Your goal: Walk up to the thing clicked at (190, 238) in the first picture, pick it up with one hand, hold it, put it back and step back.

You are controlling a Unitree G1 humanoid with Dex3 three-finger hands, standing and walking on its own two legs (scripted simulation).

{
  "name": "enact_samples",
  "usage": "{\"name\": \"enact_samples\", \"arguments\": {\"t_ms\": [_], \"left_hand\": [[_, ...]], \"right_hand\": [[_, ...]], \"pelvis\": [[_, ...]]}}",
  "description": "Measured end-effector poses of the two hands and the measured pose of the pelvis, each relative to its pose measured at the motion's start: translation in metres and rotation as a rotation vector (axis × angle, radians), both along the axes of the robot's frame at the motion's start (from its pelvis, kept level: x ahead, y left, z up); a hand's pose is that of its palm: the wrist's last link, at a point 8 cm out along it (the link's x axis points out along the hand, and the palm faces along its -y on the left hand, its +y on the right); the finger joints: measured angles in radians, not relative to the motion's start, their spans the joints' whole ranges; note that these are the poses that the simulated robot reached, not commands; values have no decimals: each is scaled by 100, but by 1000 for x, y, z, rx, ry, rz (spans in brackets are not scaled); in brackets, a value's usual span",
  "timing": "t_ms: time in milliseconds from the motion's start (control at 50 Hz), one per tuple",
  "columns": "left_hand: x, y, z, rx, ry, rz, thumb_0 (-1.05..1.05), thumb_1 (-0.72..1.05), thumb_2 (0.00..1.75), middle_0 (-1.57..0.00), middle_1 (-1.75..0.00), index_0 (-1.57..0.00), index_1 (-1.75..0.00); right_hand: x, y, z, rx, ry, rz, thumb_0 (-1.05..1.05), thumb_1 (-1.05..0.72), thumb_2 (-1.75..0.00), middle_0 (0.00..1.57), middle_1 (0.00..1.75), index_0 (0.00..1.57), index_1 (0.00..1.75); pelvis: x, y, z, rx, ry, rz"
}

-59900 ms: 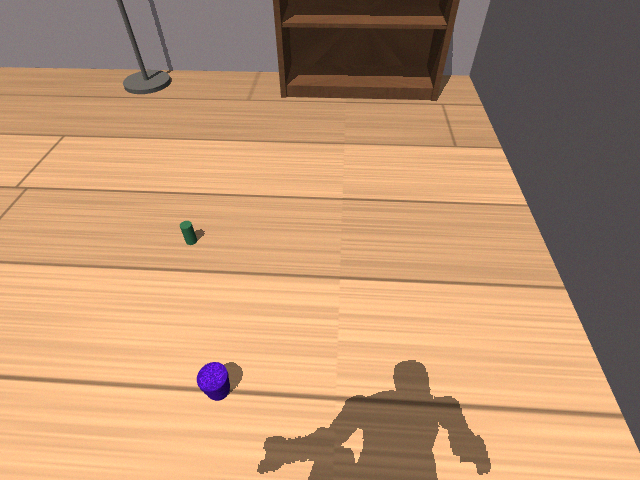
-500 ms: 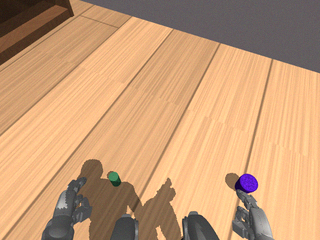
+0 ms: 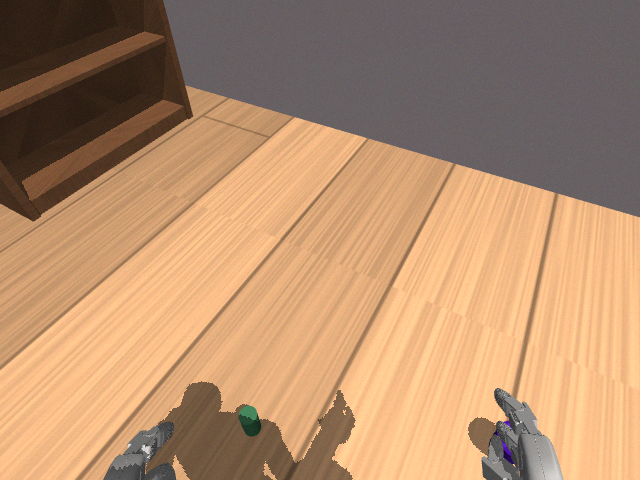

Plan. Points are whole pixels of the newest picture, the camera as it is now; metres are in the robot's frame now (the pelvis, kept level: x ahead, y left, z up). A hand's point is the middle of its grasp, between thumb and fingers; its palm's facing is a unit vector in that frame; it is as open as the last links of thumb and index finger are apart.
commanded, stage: home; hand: left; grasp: from above
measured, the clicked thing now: (250, 421) +0.44 +0.20 -0.66
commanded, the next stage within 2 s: stand in 1.80 s
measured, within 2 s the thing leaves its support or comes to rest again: neither
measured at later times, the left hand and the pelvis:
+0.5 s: hand out of the picture +0.16 +0.18 -0.05, palm faces +0.04 -0.98 -0.20, open 7.4 cm; pelvis +0.00 +0.00 +0.00, yaw +0 degrees
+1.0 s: hand out of the picture +0.16 +0.18 -0.05, palm faces +0.04 -0.98 -0.20, open 7.4 cm; pelvis -0.01 +0.00 +0.00, yaw +0 degrees
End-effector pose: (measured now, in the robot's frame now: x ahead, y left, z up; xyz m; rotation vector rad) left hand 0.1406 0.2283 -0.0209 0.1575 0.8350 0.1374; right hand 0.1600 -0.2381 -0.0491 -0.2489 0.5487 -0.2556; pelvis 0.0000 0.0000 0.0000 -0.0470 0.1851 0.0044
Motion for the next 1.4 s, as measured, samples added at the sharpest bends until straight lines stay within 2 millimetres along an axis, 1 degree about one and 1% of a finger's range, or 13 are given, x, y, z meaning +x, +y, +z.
{"name": "enact_samples", "arguments": {"t_ms": [140, 420, 560, 960, 1400], "left_hand": [[0, 0, -2, 0, -4, -5, 1, 90, 90, -20, -30, -20, -30], [3, 0, 1, 8, -9, -21, 1, 90, 90, -20, -30, -20, -30], [2, -1, 0, 6, -8, -22, 1, 90, 90, -20, -30, -20, -30], [-1, -2, 0, 6, -7, -24, 1, 90, 90, -20, -30, -20, -30], [5, -1, -1, 5, -2, -26, 1, 90, 90, -20, -30, -20, -30]], "right_hand": [[2, 2, -1, -6, 5, 15, 1, -90, -90, 21, 30, 20, 30], [-17, 2, -9, 5, 45, -16, 1, -90, -90, 21, 30, 20, 30], [-22, -1, -10, 3, 48, -24, 1, -90, -90, 21, 30, 20, 30], [-16, -3, -5, -5, 19, -17, 1, -90, -90, 21, 30, 20, 30], [-14, -3, -9, -2, 37, -27, 1, -90, -90, 21, 30, 20, 30]], "pelvis": [[0, 1, 0, -2, -6, 1], [-2, 2, 0, -2, -13, -6], [-4, 2, 0, -1, -16, -9], [-6, 0, 0, 0, -21, -6], [1, 1, -1, -1, -8, -9]]}}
